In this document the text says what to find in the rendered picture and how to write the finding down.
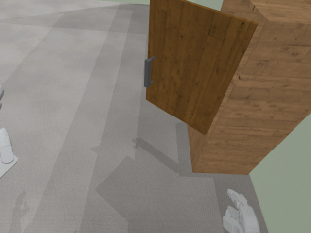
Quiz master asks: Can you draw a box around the right robot hand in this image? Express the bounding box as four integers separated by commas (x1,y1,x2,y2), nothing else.
223,189,261,233

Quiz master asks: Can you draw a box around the cupboard door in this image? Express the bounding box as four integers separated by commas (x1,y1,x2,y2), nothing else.
146,0,258,135

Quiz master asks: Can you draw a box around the handle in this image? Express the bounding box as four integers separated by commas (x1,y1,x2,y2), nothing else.
144,56,156,88

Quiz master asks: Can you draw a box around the left robot hand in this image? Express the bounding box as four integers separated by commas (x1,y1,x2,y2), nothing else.
0,85,18,178

